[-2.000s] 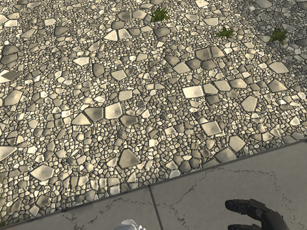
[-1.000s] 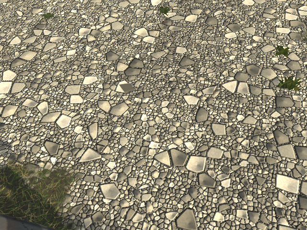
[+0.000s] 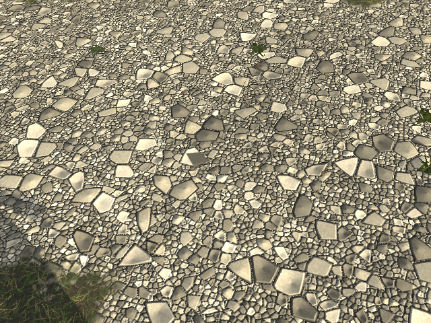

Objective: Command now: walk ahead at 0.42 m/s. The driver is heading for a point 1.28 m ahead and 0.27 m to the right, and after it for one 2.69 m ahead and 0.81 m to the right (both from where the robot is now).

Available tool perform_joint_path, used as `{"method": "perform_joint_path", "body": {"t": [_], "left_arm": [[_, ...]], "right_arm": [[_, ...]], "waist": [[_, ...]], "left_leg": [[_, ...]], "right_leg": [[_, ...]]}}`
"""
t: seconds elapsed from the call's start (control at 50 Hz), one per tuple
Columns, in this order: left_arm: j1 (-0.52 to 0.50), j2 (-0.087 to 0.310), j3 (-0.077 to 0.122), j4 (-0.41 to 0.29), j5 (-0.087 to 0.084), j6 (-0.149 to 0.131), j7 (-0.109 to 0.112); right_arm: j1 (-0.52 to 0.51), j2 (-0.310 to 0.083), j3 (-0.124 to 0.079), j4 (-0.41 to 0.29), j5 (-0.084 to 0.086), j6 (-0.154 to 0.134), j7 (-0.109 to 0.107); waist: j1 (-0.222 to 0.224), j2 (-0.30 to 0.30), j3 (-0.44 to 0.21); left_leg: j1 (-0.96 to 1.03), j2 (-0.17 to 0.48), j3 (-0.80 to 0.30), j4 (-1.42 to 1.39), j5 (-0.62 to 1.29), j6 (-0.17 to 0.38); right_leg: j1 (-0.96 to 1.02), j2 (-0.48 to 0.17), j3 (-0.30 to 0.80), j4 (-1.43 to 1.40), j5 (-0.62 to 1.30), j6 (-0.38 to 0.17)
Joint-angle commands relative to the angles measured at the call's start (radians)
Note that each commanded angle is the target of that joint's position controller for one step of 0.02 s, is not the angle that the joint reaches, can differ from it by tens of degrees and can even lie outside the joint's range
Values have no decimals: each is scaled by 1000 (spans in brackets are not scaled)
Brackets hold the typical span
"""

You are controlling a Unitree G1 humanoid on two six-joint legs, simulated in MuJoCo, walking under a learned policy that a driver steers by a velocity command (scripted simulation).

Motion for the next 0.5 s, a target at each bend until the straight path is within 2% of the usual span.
{"method": "perform_joint_path", "body": {"t": [0.02,0.04,0.08,0.1,0.12,0.14,0.16,0.18,0.2,0.22,0.24,0.26,0.28,0.3,0.32,0.34,0.36,0.38,0.4,0.42,0.44,0.46,0.5], "left_arm": [[71,120,22,-14,-12,-22,9],[69,120,21,-9,-17,-22,12],[70,129,22,6,-10,-22,11],[67,138,26,14,0,-20,6],[76,141,28,18,-2,-17,4],[77,147,30,30,10,-19,8],[37,141,26,6,17,-24,6],[-24,140,26,-9,7,-30,0],[-73,147,27,-17,0,-33,-6],[-121,163,34,-18,-5,-35,-9],[-224,181,46,-28,-16,-39,-5],[-146,67,36,-50,-1,-42,1],[-26,67,33,-42,-4,-42,9],[-5,100,41,-35,6,-24,12],[-89,160,58,-35,24,-2,6],[-120,168,69,-49,27,19,-1],[-111,141,61,-35,40,46,-10],[-127,112,59,-41,36,66,-21],[-217,111,67,-66,32,76,-29],[-307,110,73,-88,25,71,-34],[-366,85,58,-127,26,68,-48],[-399,69,55,-129,38,58,-65],[-400,52,51,-115,31,45,-79]], "right_arm": [[-105,-32,-3,-98,0,-5,12],[-147,-27,0,-118,-6,-6,20],[-219,-10,6,-156,-3,-3,27],[-213,-7,9,-156,-8,7,28],[-203,-25,5,-156,-9,17,24],[-140,-54,-10,-130,-18,22,22],[-97,-84,-23,-111,-16,21,19],[-47,-79,-27,-95,-20,17,17],[67,-79,-35,-57,-24,14,11],[267,-89,-50,7,-28,9,5],[468,-128,-71,65,-35,-1,0],[374,-181,-74,40,-15,-13,3],[264,-149,-48,-8,9,-32,11],[194,-166,-59,-18,26,-40,7],[111,-110,-43,-38,19,-52,4],[55,-107,-33,-45,7,-65,4],[80,-122,-42,-15,-7,-70,4],[93,-130,-43,-6,-25,-78,4],[114,-145,-45,6,-40,-94,1],[131,-119,-38,29,-28,-113,-5],[87,-125,-40,24,-17,-125,-9],[112,-113,-36,38,-10,-123,-15],[148,-95,-27,42,-8,-120,-26]], "waist": [[3,-106,84],[9,-92,101],[20,-119,120],[19,-139,115],[17,-138,102],[-16,-146,79],[-30,-93,44],[-76,-85,24],[-134,-79,-17],[-229,-92,-57],[-367,-22,-66],[-231,245,-47],[-95,123,13],[-50,108,48],[-33,-36,151],[8,-18,185],[10,-9,182],[7,-14,181],[-5,-26,207],[-22,-26,216],[0,-2,216],[-17,-11,183],[-28,-3,116]], "left_leg": [[-200,11,20,-86,65,-21],[-182,3,30,-156,94,-27],[-144,-11,65,-237,128,-25],[-80,-25,93,-191,143,-23],[-54,-22,82,-187,145,-13],[-64,15,19,-73,248,14],[-27,-16,56,-28,252,29],[84,-33,69,-63,215,51],[283,-75,100,-73,172,74],[527,-86,91,-114,159,95],[683,-32,33,-273,172,147],[662,211,-293,-418,199,207],[556,330,-533,-490,506,279],[476,376,-593,-591,244,332],[306,346,-551,-617,160,306],[215,321,-480,-630,151,284],[144,302,-413,-641,154,278],[74,252,-325,-645,92,273],[87,220,-299,-627,11,246],[146,196,-276,-609,-85,188],[37,132,-200,-630,-197,150],[47,105,-180,-617,-212,154],[69,94,-171,-556,-217,152]], "right_leg": [[102,-240,189,-131,437,-115],[83,-227,167,-135,474,-114],[53,-217,137,-136,518,-106],[11,-222,113,-126,599,-106],[12,-234,110,-111,610,-108],[61,-294,121,-66,715,-113],[51,-270,77,-9,770,-109],[-5,-245,37,72,855,-86],[-107,-217,6,215,998,-64],[-262,-203,20,453,1018,-50],[-425,-120,-5,843,723,-21],[-596,38,1,1224,-211,0],[-678,18,149,1226,-236,-15],[-718,-29,135,1174,-204,-2],[-687,-77,165,1063,-161,15],[-646,-100,175,964,-162,30],[-569,-112,144,917,-176,46],[-512,-106,88,875,-91,53],[-577,-94,94,846,60,41],[-667,-111,156,753,147,37],[-590,-97,110,561,306,43],[-535,-94,44,485,478,36],[-462,-99,31,430,687,19]]}}
Next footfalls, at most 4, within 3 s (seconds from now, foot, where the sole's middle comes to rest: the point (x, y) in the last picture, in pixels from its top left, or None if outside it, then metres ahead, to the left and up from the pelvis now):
0.24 left None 0.20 0.10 -0.78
0.74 right None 0.57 -0.11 -0.97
1.14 left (219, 262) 0.84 0.07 -0.97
1.68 right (272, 213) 1.08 -0.15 -0.97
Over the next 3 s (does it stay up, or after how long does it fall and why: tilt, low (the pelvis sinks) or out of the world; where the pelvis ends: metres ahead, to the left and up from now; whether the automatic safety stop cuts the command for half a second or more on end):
stays up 1.24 -0.15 -0.20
